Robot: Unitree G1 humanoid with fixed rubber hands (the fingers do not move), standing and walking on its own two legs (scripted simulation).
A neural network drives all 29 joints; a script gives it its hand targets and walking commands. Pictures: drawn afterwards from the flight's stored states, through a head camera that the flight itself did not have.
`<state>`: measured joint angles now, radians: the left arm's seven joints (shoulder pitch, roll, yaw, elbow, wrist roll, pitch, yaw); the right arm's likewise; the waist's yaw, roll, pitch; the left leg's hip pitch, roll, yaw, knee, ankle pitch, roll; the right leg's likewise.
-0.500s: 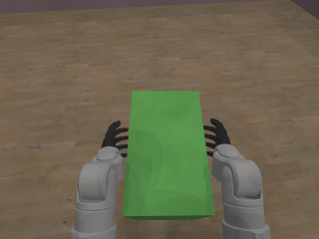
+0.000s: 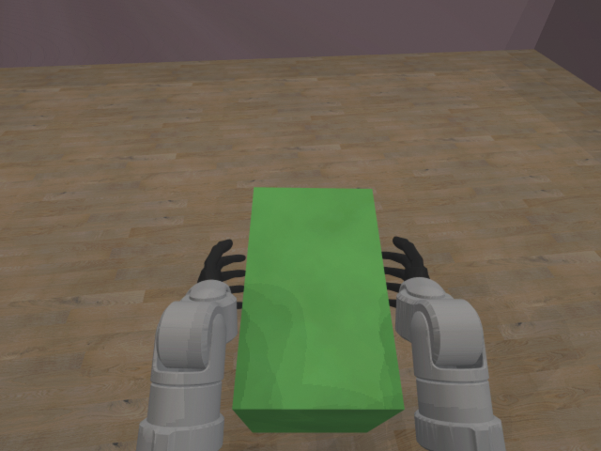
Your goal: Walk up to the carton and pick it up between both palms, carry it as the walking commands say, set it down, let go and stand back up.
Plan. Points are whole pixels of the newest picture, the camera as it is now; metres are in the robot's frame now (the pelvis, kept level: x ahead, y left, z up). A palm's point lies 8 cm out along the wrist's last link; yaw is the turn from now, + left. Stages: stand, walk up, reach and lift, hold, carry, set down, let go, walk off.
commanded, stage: carry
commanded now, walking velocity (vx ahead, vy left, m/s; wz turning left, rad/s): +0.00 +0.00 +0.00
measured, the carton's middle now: (311, 312) +0.31 +0.00 +0.02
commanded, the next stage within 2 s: none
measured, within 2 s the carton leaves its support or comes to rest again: neither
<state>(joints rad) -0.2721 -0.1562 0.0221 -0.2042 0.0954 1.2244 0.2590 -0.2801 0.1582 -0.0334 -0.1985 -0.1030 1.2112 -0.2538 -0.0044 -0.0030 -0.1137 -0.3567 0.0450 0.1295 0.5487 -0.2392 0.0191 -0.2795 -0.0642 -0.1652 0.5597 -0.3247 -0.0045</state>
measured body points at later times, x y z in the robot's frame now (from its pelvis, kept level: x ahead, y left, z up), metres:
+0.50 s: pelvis -0.03 +0.00 +0.00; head -0.04 +0.01 +0.45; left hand +0.28 +0.13 +0.09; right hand +0.28 -0.13 +0.10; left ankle +0.03 +0.11 -0.73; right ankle -0.02 -0.11 -0.73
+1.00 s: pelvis -0.03 +0.00 +0.00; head -0.05 +0.00 +0.45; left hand +0.27 +0.13 +0.08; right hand +0.27 -0.13 +0.09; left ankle +0.03 +0.11 -0.73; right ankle -0.02 -0.11 -0.73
